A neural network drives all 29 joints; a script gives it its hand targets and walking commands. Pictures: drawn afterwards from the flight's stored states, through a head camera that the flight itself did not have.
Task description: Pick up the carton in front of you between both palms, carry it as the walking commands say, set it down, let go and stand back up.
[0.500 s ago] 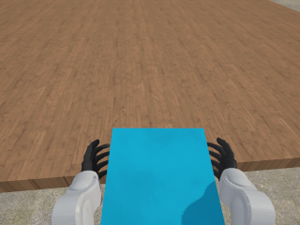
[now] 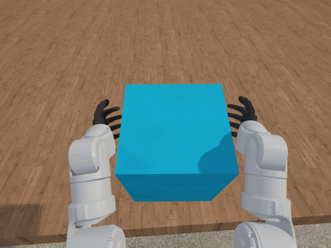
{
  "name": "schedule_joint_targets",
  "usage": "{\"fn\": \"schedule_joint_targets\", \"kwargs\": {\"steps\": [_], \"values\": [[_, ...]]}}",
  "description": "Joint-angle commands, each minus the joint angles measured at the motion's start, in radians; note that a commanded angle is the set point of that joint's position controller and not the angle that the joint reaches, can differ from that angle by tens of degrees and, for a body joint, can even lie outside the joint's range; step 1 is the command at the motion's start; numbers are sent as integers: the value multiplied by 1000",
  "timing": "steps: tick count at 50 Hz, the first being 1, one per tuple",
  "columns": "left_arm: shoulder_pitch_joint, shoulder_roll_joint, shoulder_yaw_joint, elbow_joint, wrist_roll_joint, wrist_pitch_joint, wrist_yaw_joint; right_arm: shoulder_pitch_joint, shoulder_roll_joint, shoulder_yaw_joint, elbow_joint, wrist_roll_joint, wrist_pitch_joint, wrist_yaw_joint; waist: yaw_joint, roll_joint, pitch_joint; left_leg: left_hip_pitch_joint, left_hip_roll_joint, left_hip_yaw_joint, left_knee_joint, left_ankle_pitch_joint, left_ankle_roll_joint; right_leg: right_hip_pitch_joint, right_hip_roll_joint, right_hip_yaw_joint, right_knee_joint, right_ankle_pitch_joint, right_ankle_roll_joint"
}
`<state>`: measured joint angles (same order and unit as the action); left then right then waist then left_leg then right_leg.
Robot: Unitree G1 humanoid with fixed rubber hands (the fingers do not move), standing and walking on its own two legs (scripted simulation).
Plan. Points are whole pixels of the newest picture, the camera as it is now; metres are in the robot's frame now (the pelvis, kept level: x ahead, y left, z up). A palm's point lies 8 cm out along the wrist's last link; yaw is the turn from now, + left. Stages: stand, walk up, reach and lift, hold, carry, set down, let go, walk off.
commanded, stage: carry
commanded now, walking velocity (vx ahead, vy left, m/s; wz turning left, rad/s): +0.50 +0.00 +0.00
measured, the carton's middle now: (173, 149) +0.35 +0.01 +0.07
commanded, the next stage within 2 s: none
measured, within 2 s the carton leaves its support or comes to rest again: neither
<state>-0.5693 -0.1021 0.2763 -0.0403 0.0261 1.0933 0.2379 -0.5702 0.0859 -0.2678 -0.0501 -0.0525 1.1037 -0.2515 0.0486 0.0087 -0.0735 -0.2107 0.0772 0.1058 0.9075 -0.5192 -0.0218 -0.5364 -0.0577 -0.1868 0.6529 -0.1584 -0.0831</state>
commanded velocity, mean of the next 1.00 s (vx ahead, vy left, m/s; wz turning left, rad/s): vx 0.50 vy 0.00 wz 0.00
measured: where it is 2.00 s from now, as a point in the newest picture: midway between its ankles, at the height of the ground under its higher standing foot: (147, 85)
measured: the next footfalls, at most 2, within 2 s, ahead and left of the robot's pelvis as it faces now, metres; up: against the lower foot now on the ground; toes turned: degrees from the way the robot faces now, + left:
left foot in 0.28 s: +0.23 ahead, +0.11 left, +0.00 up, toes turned +1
right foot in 0.68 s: +0.69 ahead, +0.04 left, +0.14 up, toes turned -2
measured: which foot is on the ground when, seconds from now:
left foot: up 0.00-0.26, down 0.28-0.66, up 0.68-0.96, down 0.98-1.00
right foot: down 0.00-0.40, up 0.42-0.66, down 0.68-0.98, up 1.00-1.00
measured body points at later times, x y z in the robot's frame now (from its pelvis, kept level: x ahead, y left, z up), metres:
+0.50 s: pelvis +0.33 +0.07 +0.00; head +0.40 +0.09 +0.45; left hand +0.71 +0.20 +0.12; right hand +0.68 -0.11 +0.13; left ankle +0.19 +0.11 -0.71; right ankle +0.22 -0.08 -0.48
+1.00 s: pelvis +0.79 +0.15 +0.14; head +0.83 +0.18 +0.59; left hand +1.14 +0.39 +0.31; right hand +1.20 +0.07 +0.29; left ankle +0.86 +0.24 -0.58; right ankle +0.66 +0.04 -0.55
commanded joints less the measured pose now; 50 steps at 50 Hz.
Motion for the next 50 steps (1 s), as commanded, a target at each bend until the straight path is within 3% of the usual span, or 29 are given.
{"fn": "schedule_joint_targets", "kwargs": {"steps": [1,6,7,14,16,17,18,20,21,22,24,26,28,29,30,32,33,34,35,36,38,39,40,41,43,47,48,49,50], "values": [[-585,-616,-493,-65,-177,-23,-8,-552,671,469,11,134,-17,0,-13,-193,-403,-547,-34,-120,459,30,58,738,-317,619,-269,36,-144],[-636,-769,-576,-159,-215,-82,-38,-632,782,511,-60,187,-84,30,25,-107,-461,-580,-20,-67,260,124,47,748,-229,312,-224,335,-108],[-693,-752,-593,-263,-225,-108,-38,-571,804,534,-82,167,-92,29,2,-185,-470,-580,-2,-59,259,169,53,707,-252,314,-227,355,-123],[-464,-640,-643,-312,-203,-91,-15,-424,664,577,-204,200,-95,45,73,-139,-386,-830,-19,15,252,128,97,884,-240,307,-113,509,-154],[-437,-667,-659,-315,-216,-72,-21,-476,613,551,-265,197,-79,42,79,-125,-351,-925,-11,-30,293,0,116,975,-238,323,-86,762,-137],[-477,-649,-660,-315,-238,-61,-24,-434,615,550,-225,194,-71,40,118,-92,-328,-1037,-90,16,191,-180,110,1149,-140,268,58,1086,-83],[-444,-637,-670,-292,-243,-56,-20,-457,581,547,-257,198,-70,34,88,-143,-397,-757,-81,-12,-74,-40,136,1013,-143,198,136,1191,-56],[-456,-632,-706,-335,-255,-53,-14,-371,563,513,-264,179,-62,34,-238,5,-515,380,-71,12,-613,797,106,275,-67,66,694,890,75],[-520,-669,-749,-458,-297,-67,-20,-384,599,537,-312,195,-73,34,-204,421,-379,860,139,-333,-378,1865,174,-453,119,68,974,-352,85],[-449,-677,-717,-323,-258,-53,-20,-256,565,481,-188,108,-65,22,-271,380,-419,946,233,-488,-287,2304,309,-663,168,119,1277,-529,30],[-463,-626,-626,-280,-213,-38,-14,-289,564,526,-241,189,-49,45,-263,122,-345,914,244,-466,-309,2054,291,-881,193,165,1513,-579,-16],[-345,-600,-530,-217,-112,-35,5,-423,609,635,-289,289,-66,63,-234,23,-278,845,187,-505,-378,1540,279,-1038,136,175,1586,-721,-39],[-403,-571,-481,-143,-68,-43,11,-458,647,650,-270,298,-76,80,-147,65,-190,592,132,-391,-585,1176,208,-876,89,73,1296,-686,-31],[-474,-568,-487,-197,-61,-58,17,-557,679,702,-331,362,-83,98,-77,88,-159,347,146,-235,-701,1237,165,-623,50,-42,1083,-530,-26],[-496,-584,-469,-228,-33,-69,29,-749,739,746,-412,444,-98,122,-32,119,-180,42,55,-45,-711,1621,124,-237,110,-140,828,-435,-21],[-526,-615,-508,-219,-59,-71,48,-661,737,728,-387,461,-102,125,20,155,-405,-128,45,-39,-515,2285,104,339,250,-236,609,-117,32],[-587,-642,-568,-305,-127,-82,40,-625,698,709,-414,420,-109,112,142,175,-552,-98,96,-94,-178,2247,87,565,229,-91,422,-36,-13],[-582,-603,-573,-347,-171,-99,39,-638,702,701,-447,403,-111,98,333,-102,-637,-147,-77,-111,649,1411,-37,714,83,241,76,176,-142],[-407,-644,-611,-271,-185,-91,31,-518,639,645,-456,354,-119,85,215,-290,-737,-403,-329,-225,1131,148,-63,882,-159,862,26,680,-329],[-247,-658,-639,-172,-123,-77,24,-380,590,580,-310,261,-105,75,172,-117,-803,-434,-309,-363,1217,128,17,903,-139,933,62,823,-376],[-557,-698,-760,-392,-308,-85,-6,-267,548,455,-254,169,-90,48,96,-53,-617,-601,-170,-312,1117,19,73,729,-174,971,-77,286,-330],[-667,-728,-809,-400,-372,-75,-29,-272,525,389,-238,101,-86,33,69,-15,-498,-656,-126,-384,1061,-62,66,651,-185,930,-60,300,-263],[-618,-762,-817,-272,-370,-56,-46,-275,497,362,-155,50,-77,25,92,-5,-362,-719,-108,-291,961,-161,71,566,-146,861,-96,400,-234],[-588,-735,-814,-225,-385,-38,-52,-275,433,297,-126,41,-84,24,122,169,-349,-695,-90,-325,791,-177,69,519,-134,846,-60,360,-235],[-655,-785,-832,-255,-471,-40,-70,-431,401,227,-168,60,-115,19,121,211,-364,-656,-15,-385,396,-229,104,558,-165,701,9,495,-191],[-688,-785,-774,-215,-466,-14,-83,-465,473,317,-128,11,-58,19,-6,-74,-366,102,-150,33,-347,477,70,195,-35,288,-101,449,-109],[-635,-754,-737,-133,-429,2,-85,-406,480,323,-70,9,-34,21,-48,-156,-443,215,-144,-15,-383,563,116,227,-5,199,17,527,-49],[-574,-733,-669,-27,-375,21,-77,-422,450,324,-35,-12,-12,27,-108,-96,-484,403,-15,-120,-403,714,171,117,-8,173,204,434,-4],[-568,-735,-646,-62,-366,35,-78,-445,468,354,-47,27,7,32,-118,113,-568,686,237,-401,-345,1144,258,-137,65,157,474,-250,72]]}}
